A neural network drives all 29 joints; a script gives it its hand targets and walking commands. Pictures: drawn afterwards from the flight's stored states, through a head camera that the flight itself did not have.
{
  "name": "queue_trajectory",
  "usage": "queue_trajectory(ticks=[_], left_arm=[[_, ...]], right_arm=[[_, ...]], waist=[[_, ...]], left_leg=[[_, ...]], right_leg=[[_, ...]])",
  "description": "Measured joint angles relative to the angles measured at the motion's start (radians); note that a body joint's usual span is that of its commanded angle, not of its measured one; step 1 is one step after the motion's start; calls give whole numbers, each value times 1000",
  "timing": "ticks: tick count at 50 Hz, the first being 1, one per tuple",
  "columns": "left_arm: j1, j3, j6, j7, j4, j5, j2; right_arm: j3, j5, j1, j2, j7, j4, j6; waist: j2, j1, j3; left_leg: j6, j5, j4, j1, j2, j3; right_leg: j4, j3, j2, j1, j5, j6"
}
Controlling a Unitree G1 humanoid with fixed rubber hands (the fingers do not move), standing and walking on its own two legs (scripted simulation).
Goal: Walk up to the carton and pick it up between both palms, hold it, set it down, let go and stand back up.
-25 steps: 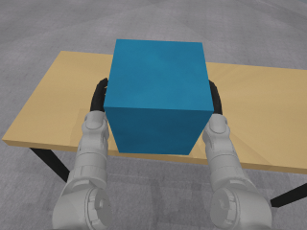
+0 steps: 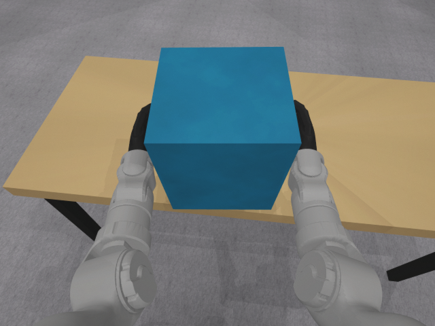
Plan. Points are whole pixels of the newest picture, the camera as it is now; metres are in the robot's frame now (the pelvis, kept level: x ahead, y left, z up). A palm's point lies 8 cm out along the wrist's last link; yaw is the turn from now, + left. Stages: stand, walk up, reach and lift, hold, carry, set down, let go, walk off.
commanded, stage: set down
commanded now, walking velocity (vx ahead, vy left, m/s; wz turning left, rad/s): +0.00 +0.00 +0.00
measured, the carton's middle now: (221, 137) +0.45 +0.00 +0.07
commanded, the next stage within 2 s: none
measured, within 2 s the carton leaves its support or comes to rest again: rests again in 1.34 s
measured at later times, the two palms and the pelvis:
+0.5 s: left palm (150, 147) +0.45 +0.14 +0.03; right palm (298, 149) +0.45 -0.16 +0.03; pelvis +0.01 +0.01 +0.00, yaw -1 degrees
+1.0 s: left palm (156, 163) +0.44 +0.13 -0.01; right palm (299, 163) +0.44 -0.17 +0.00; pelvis +0.00 +0.02 -0.01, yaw -5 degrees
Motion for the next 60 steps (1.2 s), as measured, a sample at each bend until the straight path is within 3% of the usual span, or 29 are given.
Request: queue_trajectory(ticks=[18,33,39,47,53,57,60], left_arm=[[-55,43,-35,2,69,30,8],[-54,17,-140,42,141,19,-2],[-41,-34,-195,70,149,-42,1],[-28,-100,-194,110,179,-108,10],[-33,-106,-204,106,235,-137,41],[-86,-164,-221,100,261,-216,109],[-183,-233,-183,112,311,-310,188]], right_arm=[[-92,-99,-36,22,35,-31,11],[-77,-85,3,-19,23,19,-97],[-22,-2,4,-53,18,57,-155],[45,76,-4,-97,13,123,-147],[130,123,-25,-128,10,181,-125],[267,289,-96,-167,-3,233,-89],[379,421,-199,-205,-23,280,-38]], waist=[[11,7,-15],[36,26,-97],[29,41,-150],[21,55,-189],[3,66,-221],[-11,70,-251],[-5,65,-245]], left_leg=[[3,9,-16,-75,1,13],[19,22,-19,-250,1,39],[25,29,-12,-330,3,60],[24,21,23,-371,9,70],[20,14,52,-387,21,85],[19,8,87,-413,26,97],[19,-2,127,-419,27,93]], right_leg=[[5,12,-1,-89,3,3],[-23,38,-3,-260,43,22],[-21,56,-3,-345,59,26],[-1,64,1,-383,60,22],[50,79,10,-417,49,19],[119,94,13,-464,29,18],[163,91,13,-470,15,18]])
